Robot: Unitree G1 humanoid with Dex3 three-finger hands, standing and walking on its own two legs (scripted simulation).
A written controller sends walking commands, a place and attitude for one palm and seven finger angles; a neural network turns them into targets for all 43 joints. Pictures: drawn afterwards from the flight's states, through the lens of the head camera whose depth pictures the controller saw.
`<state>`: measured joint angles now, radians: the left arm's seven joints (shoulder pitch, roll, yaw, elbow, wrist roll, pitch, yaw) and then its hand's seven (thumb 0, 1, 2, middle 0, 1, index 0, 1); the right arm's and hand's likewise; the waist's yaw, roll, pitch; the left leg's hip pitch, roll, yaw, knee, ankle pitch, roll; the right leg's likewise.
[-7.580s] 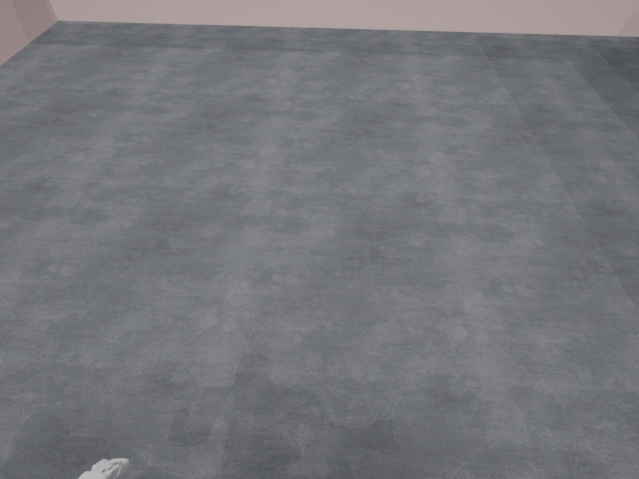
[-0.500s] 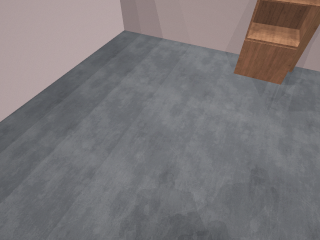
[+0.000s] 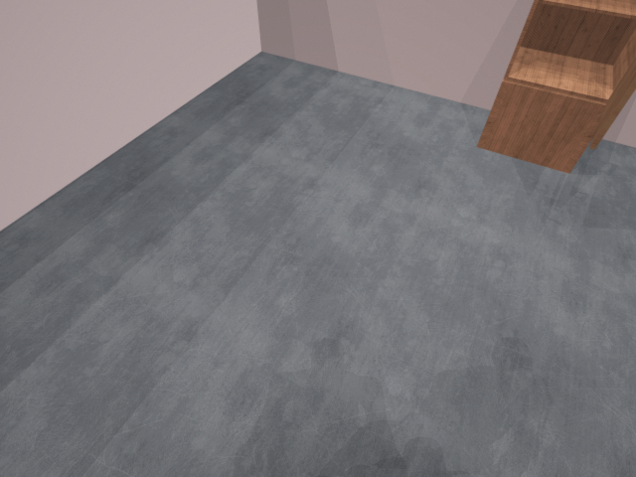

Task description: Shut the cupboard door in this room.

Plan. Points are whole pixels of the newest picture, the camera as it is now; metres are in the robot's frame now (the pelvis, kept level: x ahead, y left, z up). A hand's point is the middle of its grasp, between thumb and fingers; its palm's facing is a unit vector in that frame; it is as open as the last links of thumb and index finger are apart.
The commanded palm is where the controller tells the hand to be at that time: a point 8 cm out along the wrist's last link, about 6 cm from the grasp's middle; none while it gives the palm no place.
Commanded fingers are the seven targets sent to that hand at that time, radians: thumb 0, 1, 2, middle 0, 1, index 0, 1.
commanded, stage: turn or walk to find it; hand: left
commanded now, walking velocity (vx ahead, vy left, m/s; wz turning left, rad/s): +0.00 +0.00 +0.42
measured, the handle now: out of the picture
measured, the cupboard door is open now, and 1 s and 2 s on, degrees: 82 82 82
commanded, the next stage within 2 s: stand and wait in 0.04 s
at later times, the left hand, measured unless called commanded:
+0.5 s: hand out of the picture +0.03 +0.17 -0.17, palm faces +0.08 -0.97 -0.21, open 7.4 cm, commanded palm none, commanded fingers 0.00 0.90 0.90 -0.20 -0.30 -0.20 -0.30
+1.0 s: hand out of the picture +0.01 +0.18 -0.19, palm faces +0.19 -0.96 -0.19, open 7.4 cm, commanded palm none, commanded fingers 0.00 0.90 0.90 -0.20 -0.30 -0.20 -0.30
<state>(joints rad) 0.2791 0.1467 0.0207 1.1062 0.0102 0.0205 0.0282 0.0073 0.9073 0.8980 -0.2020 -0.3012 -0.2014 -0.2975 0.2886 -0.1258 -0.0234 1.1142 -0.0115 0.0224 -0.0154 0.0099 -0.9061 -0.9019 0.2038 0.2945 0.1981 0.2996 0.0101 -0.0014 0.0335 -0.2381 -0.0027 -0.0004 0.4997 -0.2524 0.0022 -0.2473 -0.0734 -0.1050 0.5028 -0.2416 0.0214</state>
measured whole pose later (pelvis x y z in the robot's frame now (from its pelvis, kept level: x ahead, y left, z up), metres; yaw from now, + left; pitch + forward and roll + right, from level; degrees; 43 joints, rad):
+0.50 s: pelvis +0.01 -0.01 +0.00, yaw +3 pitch +0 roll +1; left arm 0.23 0.16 0.00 1.10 0.01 -0.01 0.02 0.01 0.91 0.90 -0.20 -0.30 -0.20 -0.30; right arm 0.20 -0.18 -0.01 1.07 -0.01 0.00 -0.02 0.01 -0.91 -0.90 0.20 0.29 0.20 0.30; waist 0.01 0.02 0.02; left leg -0.21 -0.02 -0.05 0.45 -0.23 -0.01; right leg -0.19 -0.04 -0.07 0.48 -0.29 -0.01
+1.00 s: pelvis +0.01 +0.00 -0.01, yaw +9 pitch -1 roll +0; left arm 0.21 0.18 0.03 1.07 0.01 0.03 0.03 0.01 0.91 0.90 -0.20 -0.30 -0.20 -0.30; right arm 0.27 -0.17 -0.03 1.10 -0.02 0.02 -0.02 0.01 -0.90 -0.90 0.20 0.29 0.20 0.30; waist 0.01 -0.03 0.07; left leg -0.28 0.00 0.04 0.59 -0.29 0.02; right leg -0.22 -0.07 -0.15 0.61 -0.37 0.01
